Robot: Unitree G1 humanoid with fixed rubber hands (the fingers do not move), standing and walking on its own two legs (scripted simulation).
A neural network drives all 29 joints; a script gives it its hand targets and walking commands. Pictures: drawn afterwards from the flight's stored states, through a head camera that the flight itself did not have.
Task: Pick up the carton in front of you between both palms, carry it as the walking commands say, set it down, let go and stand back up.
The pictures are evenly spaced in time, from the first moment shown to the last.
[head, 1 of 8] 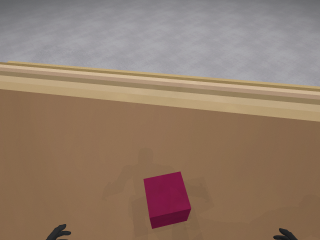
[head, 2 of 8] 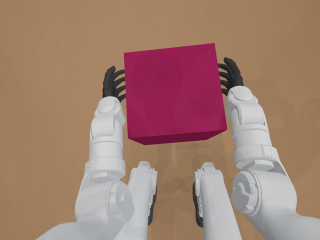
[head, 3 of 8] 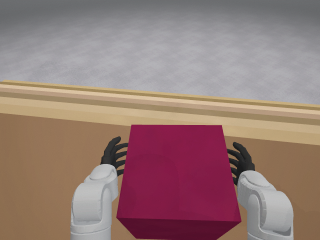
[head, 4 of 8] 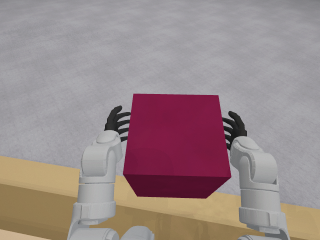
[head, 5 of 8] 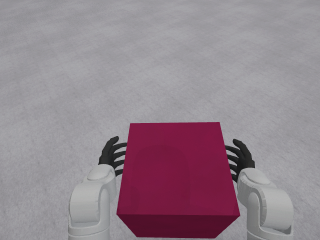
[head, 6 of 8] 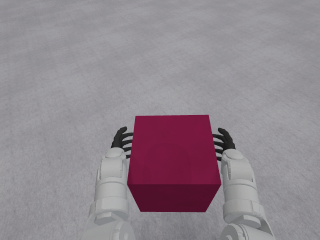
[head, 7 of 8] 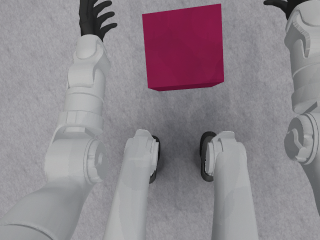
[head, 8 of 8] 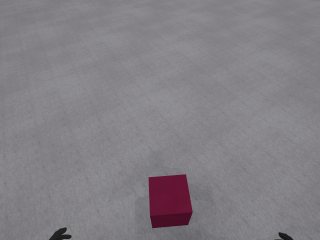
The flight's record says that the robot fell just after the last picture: no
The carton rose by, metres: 0.69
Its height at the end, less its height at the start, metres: -1.30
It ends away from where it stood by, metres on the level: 5.44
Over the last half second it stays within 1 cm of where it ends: yes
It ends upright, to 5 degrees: yes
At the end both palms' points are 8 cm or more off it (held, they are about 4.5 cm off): yes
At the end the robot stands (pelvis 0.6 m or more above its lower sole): yes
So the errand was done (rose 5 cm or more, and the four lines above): yes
